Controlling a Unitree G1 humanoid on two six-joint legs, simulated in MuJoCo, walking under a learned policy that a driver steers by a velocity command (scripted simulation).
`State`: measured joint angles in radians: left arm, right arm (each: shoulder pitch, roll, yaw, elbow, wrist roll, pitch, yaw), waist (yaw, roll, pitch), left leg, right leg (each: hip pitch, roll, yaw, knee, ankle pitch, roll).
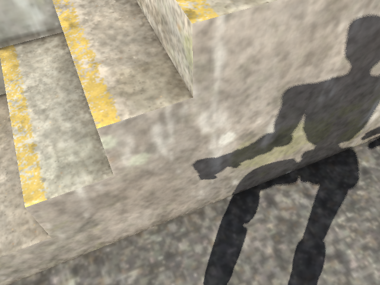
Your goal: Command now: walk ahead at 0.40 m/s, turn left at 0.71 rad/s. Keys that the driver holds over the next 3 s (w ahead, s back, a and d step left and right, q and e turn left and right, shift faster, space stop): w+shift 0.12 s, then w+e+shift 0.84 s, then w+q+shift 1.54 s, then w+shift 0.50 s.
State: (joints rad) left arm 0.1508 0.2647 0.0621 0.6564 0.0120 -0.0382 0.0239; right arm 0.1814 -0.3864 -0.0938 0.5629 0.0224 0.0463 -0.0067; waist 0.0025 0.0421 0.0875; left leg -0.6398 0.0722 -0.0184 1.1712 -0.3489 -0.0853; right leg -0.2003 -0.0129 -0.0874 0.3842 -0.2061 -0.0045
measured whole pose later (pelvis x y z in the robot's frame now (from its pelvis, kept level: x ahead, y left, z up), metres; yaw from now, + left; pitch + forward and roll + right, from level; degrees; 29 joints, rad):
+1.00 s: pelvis +0.29 -0.16 -0.01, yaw -33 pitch +0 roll -1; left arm 0.29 0.37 0.10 0.51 -0.01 0.00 -0.09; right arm 0.14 -0.36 -0.06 0.73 0.02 -0.08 -0.09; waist 0.12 0.00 0.09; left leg -0.31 0.00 -0.03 0.50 -0.14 0.00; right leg -0.20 0.18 0.19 0.56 -0.37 -0.09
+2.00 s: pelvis +0.41 -0.64 -0.01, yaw +8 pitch +1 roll -3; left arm 0.21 0.24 0.07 0.50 0.04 -0.01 0.01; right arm 0.07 -0.40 -0.09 0.64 0.00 -0.01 -0.09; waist -0.02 0.05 0.13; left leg -0.62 0.03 -0.03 1.35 -0.51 -0.11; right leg -0.32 0.01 -0.02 0.45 -0.14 0.02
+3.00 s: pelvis +0.25 -0.54 +0.00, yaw +48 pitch -1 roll +1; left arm 0.44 0.40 0.11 0.89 -0.02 -0.01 0.14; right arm 0.24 -0.30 -0.03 0.61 -0.03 0.08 0.07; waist 0.02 0.01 0.05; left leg -0.38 0.02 -0.11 0.77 -0.34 -0.05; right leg -0.18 -0.21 0.00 0.39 -0.20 0.14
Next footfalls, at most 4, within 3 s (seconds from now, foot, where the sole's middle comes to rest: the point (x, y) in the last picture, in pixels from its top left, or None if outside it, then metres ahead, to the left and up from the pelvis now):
0.22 left None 0.16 0.15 -0.78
0.74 right None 0.26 -0.22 -0.78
0.96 left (236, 282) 0.43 -0.11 -0.78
1.26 right None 0.34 -0.50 -0.78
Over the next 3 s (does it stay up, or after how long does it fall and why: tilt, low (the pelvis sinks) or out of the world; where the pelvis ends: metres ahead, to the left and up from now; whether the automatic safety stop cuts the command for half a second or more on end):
stays up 0.25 -0.54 0.00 its command is cut before an obstacle after 0.1 s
